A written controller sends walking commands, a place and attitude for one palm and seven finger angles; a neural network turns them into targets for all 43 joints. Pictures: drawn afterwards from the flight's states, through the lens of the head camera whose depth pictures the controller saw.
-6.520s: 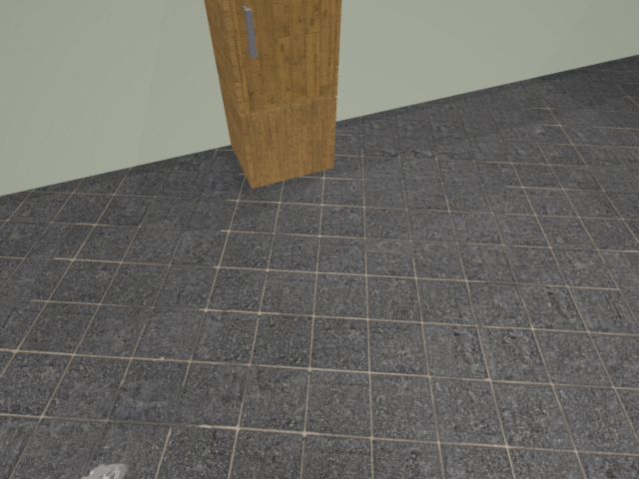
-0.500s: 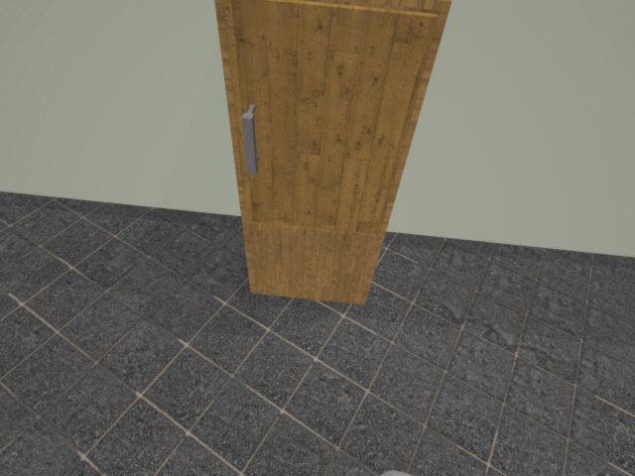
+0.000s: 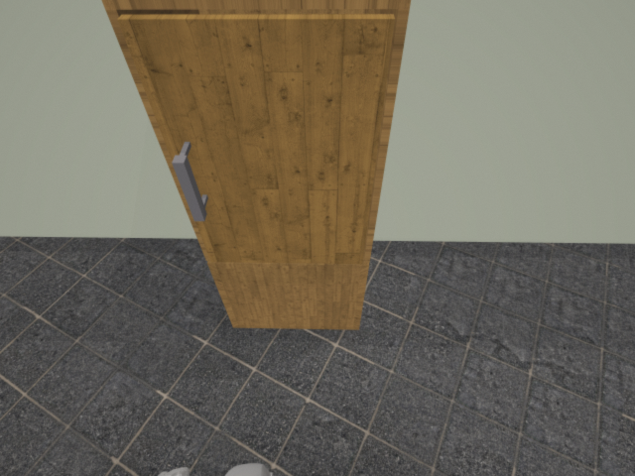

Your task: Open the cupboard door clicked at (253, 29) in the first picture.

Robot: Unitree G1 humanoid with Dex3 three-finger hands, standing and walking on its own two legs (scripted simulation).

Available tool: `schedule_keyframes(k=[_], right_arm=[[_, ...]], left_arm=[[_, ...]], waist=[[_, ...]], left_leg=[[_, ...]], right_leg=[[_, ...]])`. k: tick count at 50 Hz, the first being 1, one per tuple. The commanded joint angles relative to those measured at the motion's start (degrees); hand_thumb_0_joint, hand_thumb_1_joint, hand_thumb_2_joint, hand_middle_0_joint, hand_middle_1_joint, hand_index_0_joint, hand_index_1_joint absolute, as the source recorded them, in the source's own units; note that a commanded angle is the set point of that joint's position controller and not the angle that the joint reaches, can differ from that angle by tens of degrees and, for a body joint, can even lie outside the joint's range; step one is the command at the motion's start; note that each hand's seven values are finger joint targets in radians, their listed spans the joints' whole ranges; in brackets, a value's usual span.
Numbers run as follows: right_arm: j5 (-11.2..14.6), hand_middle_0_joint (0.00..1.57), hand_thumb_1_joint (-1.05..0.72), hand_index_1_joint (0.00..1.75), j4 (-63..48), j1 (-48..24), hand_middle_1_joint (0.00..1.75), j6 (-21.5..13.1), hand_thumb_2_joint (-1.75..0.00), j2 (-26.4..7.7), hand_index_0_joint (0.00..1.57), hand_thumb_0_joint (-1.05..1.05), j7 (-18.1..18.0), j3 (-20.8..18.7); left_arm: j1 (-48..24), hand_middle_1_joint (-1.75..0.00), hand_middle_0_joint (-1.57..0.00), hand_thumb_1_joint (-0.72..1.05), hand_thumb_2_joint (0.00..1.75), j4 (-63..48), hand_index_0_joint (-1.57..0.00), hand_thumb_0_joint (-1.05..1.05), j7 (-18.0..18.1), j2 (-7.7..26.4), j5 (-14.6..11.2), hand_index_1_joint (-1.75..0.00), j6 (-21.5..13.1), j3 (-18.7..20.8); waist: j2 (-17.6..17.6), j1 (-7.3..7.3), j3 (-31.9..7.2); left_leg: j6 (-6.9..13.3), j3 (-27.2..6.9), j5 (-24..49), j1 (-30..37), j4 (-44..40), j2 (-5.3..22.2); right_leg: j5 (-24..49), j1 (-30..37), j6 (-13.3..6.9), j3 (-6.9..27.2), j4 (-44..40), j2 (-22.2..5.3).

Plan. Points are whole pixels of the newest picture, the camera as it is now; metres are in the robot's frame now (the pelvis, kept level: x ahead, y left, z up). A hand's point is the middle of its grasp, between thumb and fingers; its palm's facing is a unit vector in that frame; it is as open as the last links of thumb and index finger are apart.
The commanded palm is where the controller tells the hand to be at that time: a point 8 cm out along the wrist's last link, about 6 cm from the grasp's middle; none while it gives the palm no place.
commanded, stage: take the last steps up to it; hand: left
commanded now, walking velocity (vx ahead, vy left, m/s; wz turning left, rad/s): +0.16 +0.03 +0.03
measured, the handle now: (193, 182) +0.62 +0.27 -0.03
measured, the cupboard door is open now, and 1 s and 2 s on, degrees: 0 0 0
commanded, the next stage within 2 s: come to a stop and stand still in 0.04 s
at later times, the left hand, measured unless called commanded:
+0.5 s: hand out of the picture +0.09 +0.21 -0.17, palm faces +0.04 -0.98 -0.22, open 7.4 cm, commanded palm none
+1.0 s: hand out of the picture +0.09 +0.16 -0.14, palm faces +0.04 -0.96 -0.28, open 7.3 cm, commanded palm none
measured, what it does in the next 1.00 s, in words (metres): steps on the spot: left foot, then right foot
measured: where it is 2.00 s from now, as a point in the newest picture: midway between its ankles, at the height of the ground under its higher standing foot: outside the picture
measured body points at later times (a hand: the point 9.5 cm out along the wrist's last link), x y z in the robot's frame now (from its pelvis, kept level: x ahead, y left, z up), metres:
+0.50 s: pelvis +0.08 +0.02 +0.00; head +0.13 +0.02 +0.45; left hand +0.09 +0.26 -0.15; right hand +0.19 -0.19 -0.14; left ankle +0.15 +0.15 -0.73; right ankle +0.03 -0.10 -0.68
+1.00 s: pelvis +0.05 -0.03 +0.02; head +0.08 -0.06 +0.46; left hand +0.08 +0.21 -0.12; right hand +0.05 -0.28 -0.15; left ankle +0.01 +0.13 -0.68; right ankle +0.06 -0.13 -0.73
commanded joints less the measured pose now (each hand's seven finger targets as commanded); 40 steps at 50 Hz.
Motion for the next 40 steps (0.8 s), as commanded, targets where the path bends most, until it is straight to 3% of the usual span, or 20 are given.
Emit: schedule_keyframes(k=[1, 7, 8, 10, 11, 13, 14, 15, 17, 20, 23, 28, 30, 31, 32, 33, 34, 36, 38, 40], right_arm=[[-0.48, 0.20, -0.90, 0.30, -3.11, 4.95, 0.30, 0.68, -0.90, 0.15, 0.20, 0.00, 0.45, 0.11], [-0.19, 0.20, -0.90, 0.30, -6.78, -5.50, 0.30, -0.54, -0.90, -2.05, 0.20, 0.00, 1.23, 0.41], [-0.08, 0.20, -0.90, 0.30, -7.01, -7.37, 0.30, -0.65, -0.90, -2.23, 0.20, 0.00, 1.02, 0.60], [0.12, 0.20, -0.90, 0.30, -5.97, -6.49, 0.30, -0.76, -0.90, -2.37, 0.20, 0.00, 0.32, 1.35], [0.13, 0.20, -0.90, 0.30, -5.04, -5.45, 0.30, -0.95, -0.90, -3.03, 0.20, 0.00, 0.08, 1.46], [0.21, 0.20, -0.90, 0.30, -4.46, -3.91, 0.30, -1.21, -0.90, -8.43, 0.20, 0.00, -0.57, 0.72], [0.53, 0.20, -0.90, 0.30, -4.75, -4.68, 0.30, -0.77, -0.90, -9.88, 0.20, 0.00, -0.87, 0.39], [0.84, 0.20, -0.90, 0.30, -4.89, -6.22, 0.30, -0.42, -0.90, -9.82, 0.20, 0.00, -1.47, 0.37], [0.60, 0.20, -0.90, 0.30, -5.14, -6.76, 0.30, 0.67, -0.90, -11.11, 0.20, 0.00, -2.42, -0.29], [0.10, 0.20, -0.90, 0.30, -7.01, -9.30, 0.30, 1.76, -0.90, -12.37, 0.20, 0.00, -2.70, -1.74], [-0.04, 0.20, -0.90, 0.30, -8.65, -11.63, 0.30, 2.00, -0.90, -11.94, 0.20, 0.00, -2.42, -2.42], [-0.49, 0.20, -0.90, 0.30, -10.02, -14.34, 0.30, 2.09, -0.90, -11.19, 0.20, 0.00, -1.23, -2.84], [0.22, 0.20, -0.90, 0.30, -10.00, -14.33, 0.30, 2.22, -0.90, -8.63, 0.20, 0.00, -0.57, -2.33], [0.87, 0.20, -0.90, 0.30, -10.54, -13.39, 0.30, 2.71, -0.90, -4.31, 0.20, 0.00, 0.01, -1.55], [0.68, 0.20, -0.90, 0.30, -11.88, -14.74, 0.30, 3.25, -0.90, -4.05, 0.20, 0.00, 0.61, -1.10], [0.35, 0.20, -0.90, 0.30, -11.78, -15.90, 0.30, 3.91, -0.90, -5.81, 0.20, 0.00, 0.80, -1.36], [0.11, 0.20, -0.90, 0.30, -11.19, -15.06, 0.30, 4.15, -0.90, -6.28, 0.20, 0.00, 0.89, -1.43], [-0.17, 0.20, -0.90, 0.30, -8.23, -10.08, 0.30, 3.48, -0.90, -7.19, 0.20, 0.00, 1.12, -1.36], [-0.19, 0.20, -0.90, 0.30, -7.24, -7.82, 0.30, 3.05, -0.90, -7.46, 0.20, 0.00, 1.10, -1.20], [-0.13, 0.20, -0.90, 0.30, -7.65, -7.95, 0.30, 2.85, -0.90, -7.54, 0.20, 0.00, 0.93, -1.10]], left_arm=[[4.61, -0.30, -0.20, 0.90, 0.90, -0.49, -0.20, 0.00, -0.02, 5.64, 0.73, -0.30, -0.15, 0.10], [8.79, -0.30, -0.20, 0.90, 0.90, 1.91, -0.20, 0.00, -0.61, 8.96, 0.71, -0.30, -0.09, 0.23], [9.32, -0.30, -0.20, 0.90, 0.90, 2.41, -0.20, 0.00, -0.47, 8.41, 0.63, -0.30, 0.12, -0.09], [8.25, -0.30, -0.20, 0.90, 0.90, 2.64, -0.20, 0.00, 0.12, 7.70, 0.46, -0.30, 1.00, -0.65], [8.71, -0.30, -0.20, 0.90, 0.90, 3.20, -0.20, 0.00, 0.44, 6.86, 0.24, -0.30, 1.42, -1.09], [12.91, -0.30, -0.20, 0.90, 0.90, 3.57, -0.20, 0.00, 1.18, 4.71, -0.11, -0.30, 2.34, -1.89], [14.17, -0.30, -0.20, 0.90, 0.90, 3.55, -0.20, 0.00, 1.51, 4.64, 0.15, -0.30, 3.02, -2.11], [14.24, -0.30, -0.20, 0.90, 0.90, 3.66, -0.20, 0.00, 1.59, 5.28, -0.15, -0.30, 3.67, -2.09], [12.28, -0.30, -0.20, 0.90, 0.90, 2.41, -0.20, 0.00, 1.39, 7.35, -0.15, -0.30, 5.06, -1.30], [11.38, -0.30, -0.20, 0.90, 0.90, 0.93, -0.20, 0.00, 1.12, 7.24, 0.21, -0.30, 5.75, -0.07], [10.60, -0.30, -0.20, 0.90, 0.90, -0.99, -0.20, 0.00, 0.79, 6.22, 0.24, -0.30, 6.25, 0.69], [12.04, -0.30, -0.20, 0.90, 0.90, -2.08, -0.20, 0.00, 0.34, 4.19, 0.33, -0.30, 5.76, 0.39], [16.44, -0.30, -0.20, 0.90, 0.90, -0.22, -0.20, 0.00, 0.49, 5.88, 0.79, -0.30, 4.67, 0.29], [14.41, -0.30, -0.20, 0.90, 0.90, -0.73, -0.20, 0.00, 0.71, 10.38, 1.45, -0.30, 3.80, 0.31], [9.42, -0.30, -0.20, 0.90, 0.90, -2.88, -0.20, 0.00, 0.59, 13.81, 1.28, -0.30, 4.05, 0.30], [6.89, -0.30, -0.20, 0.90, 0.90, -3.99, -0.20, 0.00, 0.63, 14.82, 1.24, -0.30, 3.97, 0.78], [5.14, -0.30, -0.20, 0.90, 0.90, -4.13, -0.20, 0.00, 0.86, 14.16, 1.33, -0.30, 3.86, 0.87], [2.12, -0.30, -0.20, 0.90, 0.90, -4.37, -0.20, 0.00, 0.69, 12.73, 1.08, -0.30, 3.61, 0.57], [3.85, -0.30, -0.20, 0.90, 0.90, -4.13, -0.20, 0.00, 0.50, 12.44, 0.81, -0.30, 3.31, 0.64], [6.83, -0.30, -0.20, 0.90, 0.90, -3.37, -0.20, 0.00, 0.73, 12.58, 0.75, -0.30, 3.16, 0.95]], waist=[[-7.12, -0.89, -0.93], [-7.97, 2.17, -1.40], [-7.92, 2.66, -1.29], [-7.61, 1.41, -2.01], [-5.82, 1.01, -3.44], [3.01, 1.93, -7.66], [5.50, 2.19, -6.22], [10.83, 2.26, -6.14], [12.30, 1.39, -4.82], [7.13, 1.13, -7.65], [5.33, 1.61, -10.96], [9.47, 2.68, -9.98], [2.32, 4.90, -9.41], [-11.69, 3.74, -5.80], [-15.45, 3.74, -1.76], [-15.59, 4.30, 0.32], [-15.59, 3.45, 2.54], [-10.11, 1.60, 2.94], [-9.14, 2.44, 0.69], [-8.06, 3.91, -1.24]], left_leg=[[-1.86, 0.90, 4.87, 0.37, -10.14, 2.54], [-2.40, 2.84, 6.62, -0.03, -26.92, 0.63], [-2.49, 2.62, 6.82, 1.68, -29.23, -0.04], [-2.59, 2.14, 12.40, 9.15, -38.34, -1.14], [-2.51, 1.47, 21.22, 14.85, -44.22, -0.78], [1.26, -4.38, 50.76, 23.68, -42.41, 8.71], [3.37, -5.58, 56.23, 23.53, -42.60, 11.92], [5.66, -7.59, 62.97, 22.54, -44.83, 13.80], [8.95, -9.51, 64.81, 20.19, -48.29, 15.77], [11.08, -8.14, 61.04, 22.06, -45.95, 16.65], [10.44, -6.08, 49.61, 20.86, -46.00, 15.39], [7.62, -5.08, 25.96, 11.08, -47.64, 12.41], [3.01, -2.24, 8.59, 3.91, -41.92, 6.25], [-1.56, 1.89, -3.36, -0.97, -33.86, -0.55], [-2.29, 0.58, -7.82, 0.26, -28.86, -1.99], [-1.80, -1.98, -6.96, 1.32, -23.83, -1.71], [-1.41, -2.90, -4.52, 0.52, -21.29, -1.59], [-1.48, -2.77, 0.66, -0.84, -18.14, -1.92], [-2.33, -2.17, 2.25, -1.82, -17.36, -2.49], [-2.89, -2.18, 1.61, -3.42, -17.54, -2.74]], right_leg=[[5.91, -4.95, -4.78, 10.69, -20.33, -14.70], [11.63, 4.80, -5.26, 11.40, -17.81, -14.91], [16.04, 5.12, -4.86, 11.49, -16.71, -14.73], [23.18, 5.10, -2.69, 8.70, -11.52, -12.12], [23.27, 4.36, -0.52, 7.85, -7.81, -10.10], [7.82, 1.53, 3.60, 6.47, -3.47, -6.11], [-1.31, 0.64, 4.73, 5.94, -2.24, -4.73], [-7.47, 0.86, 5.94, 4.71, 1.32, -4.06], [-18.91, -1.78, 5.98, 7.22, 13.98, -3.19], [-20.15, -7.56, 5.93, 9.94, 25.98, -2.77], [-17.47, -8.88, 6.53, 10.81, 29.54, -2.57], [-12.13, 1.35, 5.60, 6.84, 10.90, -2.66], [-0.87, 10.54, 5.82, 7.21, -6.22, -3.35], [-6.87, 6.75, 2.59, 21.35, -15.63, -13.69], [-16.25, -3.43, -1.96, 28.54, -21.79, -21.03], [-24.66, -9.17, -3.08, 31.21, -24.54, -21.20], [-25.41, -9.90, -3.03, 32.17, -24.98, -20.40], [-14.06, -4.95, -2.38, 24.93, -21.30, -17.18], [-3.20, 1.40, -2.21, 21.08, -18.18, -16.29], [6.34, 7.39, -3.44, 20.70, -16.15, -17.61]])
